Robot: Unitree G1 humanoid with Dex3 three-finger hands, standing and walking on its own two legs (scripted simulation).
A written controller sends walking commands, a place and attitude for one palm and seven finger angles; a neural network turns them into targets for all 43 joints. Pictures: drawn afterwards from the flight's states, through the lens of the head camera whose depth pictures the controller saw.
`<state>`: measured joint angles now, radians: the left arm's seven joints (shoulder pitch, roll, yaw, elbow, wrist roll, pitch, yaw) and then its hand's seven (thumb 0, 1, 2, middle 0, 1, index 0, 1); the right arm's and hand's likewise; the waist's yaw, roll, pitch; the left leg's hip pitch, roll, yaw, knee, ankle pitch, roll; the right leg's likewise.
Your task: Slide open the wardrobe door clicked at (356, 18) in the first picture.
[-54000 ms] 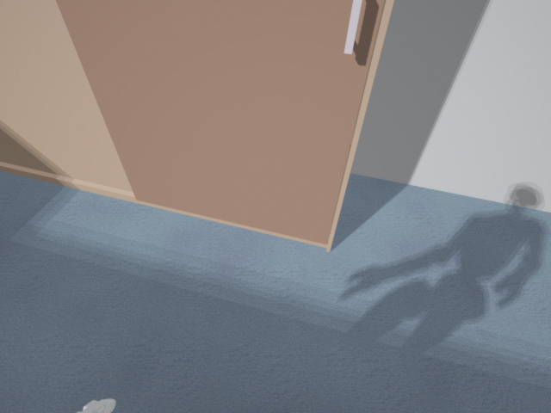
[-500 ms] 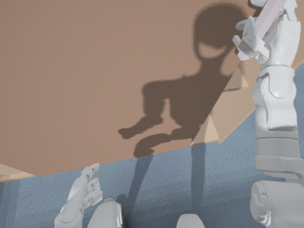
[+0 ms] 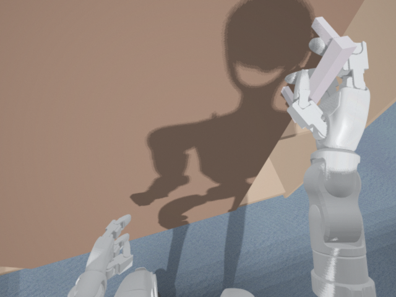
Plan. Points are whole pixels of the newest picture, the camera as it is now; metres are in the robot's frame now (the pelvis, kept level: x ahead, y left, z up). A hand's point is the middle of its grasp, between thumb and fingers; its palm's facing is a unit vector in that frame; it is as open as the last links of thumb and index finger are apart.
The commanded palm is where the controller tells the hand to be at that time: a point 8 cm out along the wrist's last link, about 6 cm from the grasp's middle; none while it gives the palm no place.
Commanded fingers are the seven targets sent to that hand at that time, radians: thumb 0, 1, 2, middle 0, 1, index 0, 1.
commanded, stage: step sideways, sliding the door along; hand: right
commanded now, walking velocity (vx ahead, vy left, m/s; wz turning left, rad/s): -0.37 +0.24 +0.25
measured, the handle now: (309, 75) +0.38 -0.20 +0.21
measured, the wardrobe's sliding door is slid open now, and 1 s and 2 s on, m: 0.28 0.42 0.50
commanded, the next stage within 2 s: none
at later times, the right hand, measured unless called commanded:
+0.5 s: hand (243, 122) +0.32 -0.09 +0.19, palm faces +0.05 +1.00 -0.01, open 6.7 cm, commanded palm +0.30 -0.10 +0.19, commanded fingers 0.00 -0.90 -0.90 0.45 1.40 0.45 1.40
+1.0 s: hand (202, 126) +0.32 -0.04 +0.20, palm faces +0.12 +0.99 -0.05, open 6.0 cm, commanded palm +0.29 -0.03 +0.18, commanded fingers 0.00 -0.90 -0.90 0.45 1.40 0.45 1.40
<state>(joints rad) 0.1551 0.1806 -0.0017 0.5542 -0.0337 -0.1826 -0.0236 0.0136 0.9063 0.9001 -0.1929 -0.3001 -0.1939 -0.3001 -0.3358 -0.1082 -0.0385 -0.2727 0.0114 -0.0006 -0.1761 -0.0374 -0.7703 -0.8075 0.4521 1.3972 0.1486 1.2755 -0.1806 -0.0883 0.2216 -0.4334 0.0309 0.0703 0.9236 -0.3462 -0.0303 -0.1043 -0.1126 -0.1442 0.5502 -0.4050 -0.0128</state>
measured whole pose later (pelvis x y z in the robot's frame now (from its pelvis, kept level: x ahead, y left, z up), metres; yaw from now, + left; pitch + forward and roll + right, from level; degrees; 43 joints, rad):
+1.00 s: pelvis -0.03 +0.06 +0.00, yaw +11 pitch +1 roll -1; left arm 0.02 0.23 0.01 0.60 -0.02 -0.13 0.00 0.01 0.91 0.90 -0.19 -0.30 -0.20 -0.30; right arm -0.16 -0.13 -0.11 -0.37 0.02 -0.07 -0.19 -0.02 -0.76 -0.82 0.45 1.40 0.25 1.33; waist -0.07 0.01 0.18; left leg -0.38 -0.01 0.06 0.47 -0.10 0.06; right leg -0.33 0.00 -0.07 0.75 -0.47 0.05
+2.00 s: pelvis -0.12 +0.21 +0.01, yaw +8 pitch -2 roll +7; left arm 0.11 0.17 0.01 0.62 -0.03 -0.05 -0.02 0.01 0.91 0.90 -0.20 -0.30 -0.20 -0.30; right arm -0.58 -0.23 -0.13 0.06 0.06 0.00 -0.14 -0.01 -0.79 -0.87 0.43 1.40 0.13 1.25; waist -0.14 -0.05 0.24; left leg -0.54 0.05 0.01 1.11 -0.31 -0.05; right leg -0.20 -0.21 -0.09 0.48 -0.24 0.04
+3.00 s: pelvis +0.02 +0.15 -0.01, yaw -2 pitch -3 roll +1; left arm 0.19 0.19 -0.04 0.46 -0.01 -0.18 -0.03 0.01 0.90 0.90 -0.20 -0.30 -0.26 -0.34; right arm -0.07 -0.09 0.20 -0.46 0.03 -0.03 -0.10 -0.01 -0.75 -0.80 0.39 1.40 0.03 1.14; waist -0.14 0.03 0.18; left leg -0.25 -0.01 0.05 0.58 -0.21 0.09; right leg -0.47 0.08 -0.05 1.35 -0.50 0.09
